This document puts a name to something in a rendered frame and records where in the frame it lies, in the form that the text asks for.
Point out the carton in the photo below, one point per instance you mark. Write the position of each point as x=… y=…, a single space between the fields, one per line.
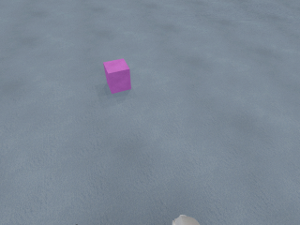
x=117 y=75

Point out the right robot thigh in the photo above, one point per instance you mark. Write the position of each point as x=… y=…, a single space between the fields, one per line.
x=185 y=220

